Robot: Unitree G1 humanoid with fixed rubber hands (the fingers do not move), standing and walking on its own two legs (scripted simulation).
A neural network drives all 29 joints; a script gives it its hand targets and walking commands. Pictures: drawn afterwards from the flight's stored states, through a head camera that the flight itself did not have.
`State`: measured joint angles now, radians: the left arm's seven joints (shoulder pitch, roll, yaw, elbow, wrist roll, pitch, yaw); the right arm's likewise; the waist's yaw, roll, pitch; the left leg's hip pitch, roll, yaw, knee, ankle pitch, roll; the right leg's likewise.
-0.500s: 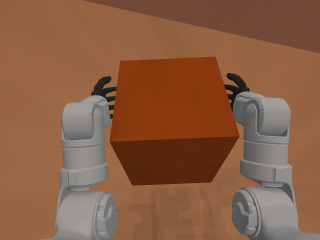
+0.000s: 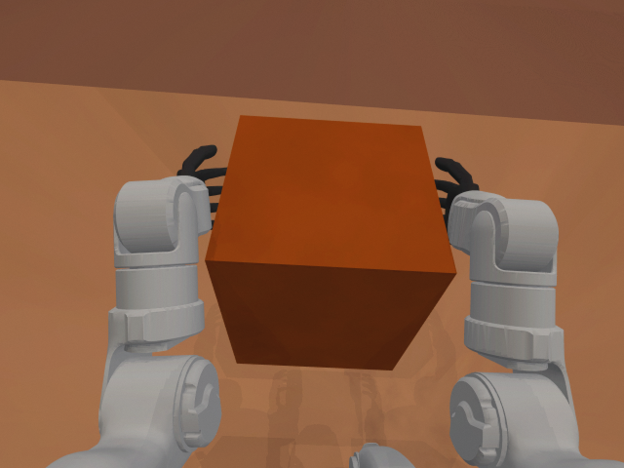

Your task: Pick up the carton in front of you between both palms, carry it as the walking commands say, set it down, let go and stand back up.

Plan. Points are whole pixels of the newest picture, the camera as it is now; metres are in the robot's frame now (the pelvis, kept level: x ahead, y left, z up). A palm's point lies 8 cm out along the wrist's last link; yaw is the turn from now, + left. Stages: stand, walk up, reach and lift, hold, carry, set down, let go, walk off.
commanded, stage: carry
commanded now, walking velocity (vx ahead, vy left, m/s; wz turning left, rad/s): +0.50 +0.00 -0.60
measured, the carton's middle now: (322, 253) +0.37 -0.01 +0.09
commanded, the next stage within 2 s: none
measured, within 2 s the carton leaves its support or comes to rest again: neither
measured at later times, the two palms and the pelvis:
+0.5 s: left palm (280, 58) +0.71 +0.03 +0.18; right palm (464, 83) +0.64 -0.26 +0.18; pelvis +0.30 -0.04 +0.02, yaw -16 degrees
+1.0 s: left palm out of the picture +0.95 -0.18 +0.23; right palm (533, 14) +0.81 -0.44 +0.22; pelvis +0.56 -0.13 +0.04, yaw -24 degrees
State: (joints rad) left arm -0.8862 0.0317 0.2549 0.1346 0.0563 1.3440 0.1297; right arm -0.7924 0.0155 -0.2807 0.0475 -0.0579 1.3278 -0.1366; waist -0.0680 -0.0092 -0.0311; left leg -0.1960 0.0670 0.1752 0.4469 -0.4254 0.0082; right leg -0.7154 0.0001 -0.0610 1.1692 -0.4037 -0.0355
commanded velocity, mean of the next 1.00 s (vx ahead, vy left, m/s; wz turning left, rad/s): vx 0.50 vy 0.00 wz -0.19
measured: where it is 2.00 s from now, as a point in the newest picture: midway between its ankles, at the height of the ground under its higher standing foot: (364, 222)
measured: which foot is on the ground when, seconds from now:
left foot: down 0.00-0.18, up 0.20-0.58, down 0.60-0.94, up 0.96-1.00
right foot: up 0.00-0.16, down 0.18-0.62, up 0.64-0.92, down 0.94-1.00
